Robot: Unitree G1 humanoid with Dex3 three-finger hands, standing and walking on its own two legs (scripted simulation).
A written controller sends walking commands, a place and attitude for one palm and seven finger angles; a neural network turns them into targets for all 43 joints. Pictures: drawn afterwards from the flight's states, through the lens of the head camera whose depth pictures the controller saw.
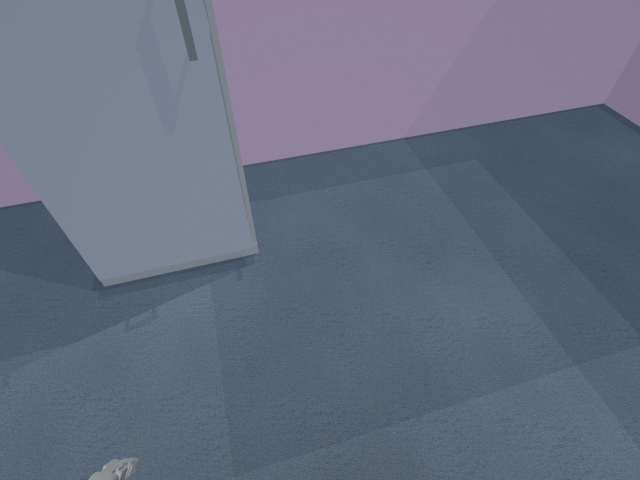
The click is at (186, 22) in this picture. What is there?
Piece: fridge door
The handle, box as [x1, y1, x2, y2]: [174, 0, 197, 60]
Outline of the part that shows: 174,0 189,60 197,59 183,0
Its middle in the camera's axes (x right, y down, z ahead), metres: -0.31 -0.52 +0.83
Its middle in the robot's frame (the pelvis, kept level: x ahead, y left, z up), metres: +0.98 +0.37 +0.20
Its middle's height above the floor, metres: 0.97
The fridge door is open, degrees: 0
